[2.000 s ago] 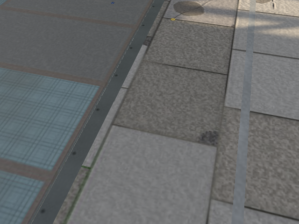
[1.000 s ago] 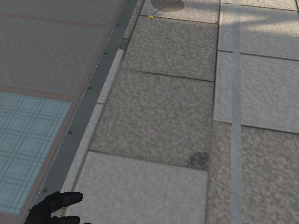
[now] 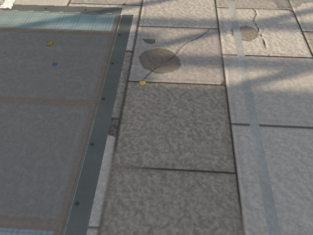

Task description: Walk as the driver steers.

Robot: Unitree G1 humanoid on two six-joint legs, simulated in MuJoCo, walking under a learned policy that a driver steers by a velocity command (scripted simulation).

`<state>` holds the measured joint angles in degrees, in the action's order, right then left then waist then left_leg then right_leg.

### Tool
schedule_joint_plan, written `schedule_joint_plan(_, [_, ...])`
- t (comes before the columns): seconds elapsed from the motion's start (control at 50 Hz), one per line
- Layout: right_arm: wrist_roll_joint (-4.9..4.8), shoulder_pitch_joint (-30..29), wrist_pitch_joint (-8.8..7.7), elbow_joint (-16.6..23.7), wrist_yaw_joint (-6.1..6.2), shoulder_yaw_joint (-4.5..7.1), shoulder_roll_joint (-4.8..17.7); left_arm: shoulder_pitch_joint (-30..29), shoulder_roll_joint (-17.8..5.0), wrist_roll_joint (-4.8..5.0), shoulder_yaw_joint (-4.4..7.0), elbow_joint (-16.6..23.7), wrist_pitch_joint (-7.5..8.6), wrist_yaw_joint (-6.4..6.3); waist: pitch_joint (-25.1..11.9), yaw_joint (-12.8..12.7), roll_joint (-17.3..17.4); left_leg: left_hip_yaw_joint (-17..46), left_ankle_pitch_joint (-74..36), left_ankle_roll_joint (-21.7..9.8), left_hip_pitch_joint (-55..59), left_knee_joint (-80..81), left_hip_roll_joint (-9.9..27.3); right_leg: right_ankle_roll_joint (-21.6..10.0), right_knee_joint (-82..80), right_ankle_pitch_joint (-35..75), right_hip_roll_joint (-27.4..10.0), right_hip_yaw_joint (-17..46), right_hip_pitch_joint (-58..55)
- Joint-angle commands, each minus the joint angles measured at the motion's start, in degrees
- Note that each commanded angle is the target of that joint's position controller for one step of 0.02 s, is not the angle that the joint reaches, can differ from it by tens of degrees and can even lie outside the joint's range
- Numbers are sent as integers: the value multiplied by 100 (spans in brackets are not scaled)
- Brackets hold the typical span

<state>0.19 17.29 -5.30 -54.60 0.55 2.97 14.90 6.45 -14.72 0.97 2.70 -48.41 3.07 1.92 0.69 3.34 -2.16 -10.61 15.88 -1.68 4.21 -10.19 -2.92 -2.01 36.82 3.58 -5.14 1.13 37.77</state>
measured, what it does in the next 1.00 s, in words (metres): walks ahead, turning right: right foot, then left foot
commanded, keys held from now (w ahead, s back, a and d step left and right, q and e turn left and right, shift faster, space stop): w+e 0.88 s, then w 0.12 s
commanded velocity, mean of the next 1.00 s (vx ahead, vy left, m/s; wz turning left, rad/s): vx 0.50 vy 0.00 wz -0.55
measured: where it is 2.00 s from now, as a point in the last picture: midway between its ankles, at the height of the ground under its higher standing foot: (236, 126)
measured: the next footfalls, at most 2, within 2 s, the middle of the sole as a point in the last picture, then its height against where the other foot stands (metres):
right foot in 0.12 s outside the picture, level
left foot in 0.58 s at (153, 218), level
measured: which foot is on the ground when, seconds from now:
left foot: down 0.00-0.10, up 0.12-0.56, down 0.58-1.00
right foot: up 0.00-0.10, down 0.12-0.60, up 0.62-1.00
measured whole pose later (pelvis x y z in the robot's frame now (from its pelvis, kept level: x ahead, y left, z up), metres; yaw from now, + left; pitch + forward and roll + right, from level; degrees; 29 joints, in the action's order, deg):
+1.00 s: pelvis +0.55 -0.12 +0.00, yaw -34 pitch +2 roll +2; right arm -0.6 18.9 -4.9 -49.3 -0.4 4.2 16.7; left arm 6.2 -16.0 1.3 3.7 -36.1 1.4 1.8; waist 2.1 5.5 -2.0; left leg -10.7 16.5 0.4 1.3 -13.8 0.1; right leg -1.1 40.8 -2.8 -5.5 2.0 37.7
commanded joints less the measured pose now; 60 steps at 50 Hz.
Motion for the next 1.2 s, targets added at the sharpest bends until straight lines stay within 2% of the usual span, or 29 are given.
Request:
schedule_joint_plan(0.02, [-66, 147, 104, 164, 60, 233, 993, -799, -320, 16, 40, 726, 84, 138, 451, 47, 439, 284, -2988, -673, 310, -145, 1934, -178, -217, -552, 64, -232, 413])
schedule_joint_plan(0.06, [-75, -13, 201, 259, 112, 283, 1154, -523, -495, 22, 131, 797, 63, 194, 133, -208, 651, 98, -4869, -534, 437, -897, 1945, -376, -199, -1145, 398, -595, -256])
schedule_joint_plan(0.1, [-71, -157, 303, 368, 174, 284, 1192, 861, -947, 49, 406, 517, 35, 156, -655, -973, 643, -147, -5706, -276, -91, -2846, 1663, -714, -517, -1099, 879, -761, -2213])
schedule_joint_plan(0.12, [11, -65, 256, 518, 184, 213, 1063, 1788, -1476, 46, 611, 340, -19, 26, -1262, -1295, -33, -180, -3966, -29, -1522, -4646, 1395, -1097, -664, -1105, 130, 563, -4020])
schedule_joint_plan(0.14, [154, 516, 45, 767, 32, -68, 143, 1694, -1931, 88, 662, 381, 3, -4, -1809, -596, -1318, 472, 1524, 313, -4149, -6543, 84, -2234, -1216, -1938, -1256, 3835, -5958])
schedule_joint_plan(0.16, [-95, -143, -223, 841, -69, 20, 669, 1902, -1446, 32, 523, 470, 37, -14, -2151, -1042, -684, 1596, 1757, 172, -4870, -7074, 123, -2230, -1909, -2313, -1388, 4548, -6245])
schedule_joint_plan(0.18, [-279, -670, -362, 1022, -116, 80, 883, 1648, -1176, -10, 455, 471, 86, -34, -1334, -1075, -453, 1609, 1207, 23, -5298, -6934, 421, -1932, -1982, -1852, -1213, 3658, -5697])
schedule_joint_plan(0.22, [-71, -776, -397, 985, -42, 117, 873, 845, -833, -7, 353, 677, 116, -41, -552, -578, 289, 1541, 462, 42, -4643, -5913, 849, -1597, -2088, -693, -749, 2437, -3977])
schedule_joint_plan(0.32, [85, -837, -102, 1187, 0, 126, 643, 737, -995, -24, 375, 824, 129, -184, -176, -248, 90, 1360, -282, 478, -3963, -4475, 895, -1560, -2499, 383, -332, 1568, -2522])
schedule_joint_plan(0.4, [52, -1682, -124, 1463, -42, 34, 430, 1071, -1083, 29, 414, 770, 54, -279, -63, -595, -133, 1256, -1897, 553, -3482, -2631, 520, -1144, -2370, -166, 106, 1175, -2186])
schedule_joint_plan(0.48, [-57, -2108, -184, 1698, -120, 76, 613, 1430, -1022, 70, 405, 651, -5, -290, -63, -754, -273, 1429, -2074, 451, -3254, -1891, 342, -987, -2001, -724, -93, 1696, -2618])
schedule_joint_plan(0.54, [-71, -1878, -270, 1693, -169, 164, 841, 1388, -1019, 35, 415, 681, -58, -330, -119, -556, -465, 1516, -1374, 232, -2978, -1664, 328, -880, -1445, -628, -299, 2199, -3097])
schedule_joint_plan(0.58, [13, -883, -333, 1483, -125, 298, 1080, 1241, -757, 0, 318, 791, -68, -309, -700, -35, -418, 1538, -1322, -119, -1424, -1454, 536, -613, -360, -222, 113, 2008, -2836])
schedule_joint_plan(0.6, [84, 24, -327, 1414, -74, 382, 1415, 1293, -443, -102, 193, 921, -50, -292, -1547, 295, 245, 2515, -1024, -467, 103, -1584, 1539, -384, 1254, -1184, 524, 1476, -2066])
schedule_joint_plan(0.62, [105, 381, -232, 1203, -113, 472, 1732, 2127, -197, 96, 115, 1079, 6, -278, -2102, -143, 2353, 5236, 324, -1344, 1702, -984, 2692, -58, 2965, -3828, 1177, 892, -23])
schedule_joint_plan(0.64, [-26, 188, -201, 1351, -136, 339, 1132, 2043, -847, 152, 217, 902, 0, -297, -1631, -9, 1586, 5422, 1439, -1190, 1432, -756, 2679, 8, 3674, -3647, 672, 1060, 621])
schedule_joint_plan(0.66, [-39, -42, -158, 1417, -106, 259, 822, 1419, -1123, 115, 298, 982, -32, -292, -927, 148, 1003, 4464, 1251, -939, 742, -696, 2438, 50, 3815, -3089, 489, 905, 780])
schedule_joint_plan(0.68, [20, -313, -120, 1445, -102, 219, 767, 1129, -1055, 61, 300, 1046, -58, -301, -525, 47, 588, 3757, 484, -826, 30, -596, 2202, 94, 3714, -2678, 290, 731, 585])
schedule_joint_plan(0.72, [85, -528, -107, 1370, -83, 165, 622, 993, -860, 40, 317, 1149, -81, -245, -144, -178, 747, 2848, -432, -772, -819, -325, 1863, 104, 3303, -2263, -20, 688, 224])
schedule_joint_plan(0.9, [-7, -394, -105, 1068, -56, 306, 975, 211, -393, 31, 171, 1515, -125, -85, 85, -69, 570, 922, -1931, -852, -872, 166, 1688, 213, 1221, -615, -165, 249, 222])
schedule_joint_plan(1.0, [-159, 98, 18, 778, -92, 346, 1196, -578, -322, 39, 100, 1794, -49, 47, 379, 132, 547, 641, -2066, -783, -444, 107, 1871, -13, 15, -666, 96, -108, -133])
schedule_joint_plan(1.04, [-224, 130, 90, 688, -86, 376, 1320, -587, -461, 9, 151, 1859, -42, 76, 345, -22, 647, 588, -2982, -720, -110, -235, 2006, -197, -259, -1180, 257, -246, -373])
schedule_joint_plan(1.08, [-257, 18, 158, 639, -48, 370, 1405, 338, -770, -40, 333, 1631, -47, 59, -278, -674, 735, 252, -4737, -507, -177, -1511, 1846, -469, -722, -1100, 643, -543, -1900])
schedule_joint_plan(1.1, [-199, 84, 158, 646, -17, 287, 1227, 1236, -1092, -34, 502, 1344, -71, -6, -814, -1071, 631, 57, -4509, -305, -893, -2665, 1591, -615, -717, -808, 705, -439, -3405])
schedule_joint_plan(1.12, [15, 196, 106, 867, -24, 113, 766, 2060, -1646, -70, 635, 1210, -118, -122, -1584, -1222, -375, -72, -2018, 13, -2735, -4749, 1135, -1123, -605, -722, -616, 1489, -5378])
schedule_joint_plan(1.14, [-5, 647, -34, 897, -91, -34, 422, 1947, -1850, -53, 584, 1254, -72, -98, -2389, -784, -1189, 917, 1926, 170, -4094, -6211, 293, -1921, -1469, -1404, -1697, 4122, -6146])
schedule_joint_plan(1.16, [-232, 72, -110, 917, -143, 122, 981, 1840, -1314, -47, 440, 1250, -14, -51, -1979, -1042, -508, 1483, 1728, 121, -4674, -6640, 560, -1707, -1724, -1669, -1566, 3744, -5823])
schedule_joint_plan(1.18, [-314, -342, -156, 1075, -157, 130, 1022, 1529, -1147, -43, 371, 1212, 29, -40, -1113, -943, -488, 1345, 1229, 45, -4925, -6495, 777, -1493, -1805, -1246, -1330, 2793, -5021])
schedule_joint_plan(1.2, [-214, -457, -167, 1048, -113, 121, 946, 1157, -984, -36, 318, 1202, 51, -37, -726, -722, -138, 1310, 730, 36, -4733, -6120, 1005, -1322, -1894, -836, -1062, 2190, -4254])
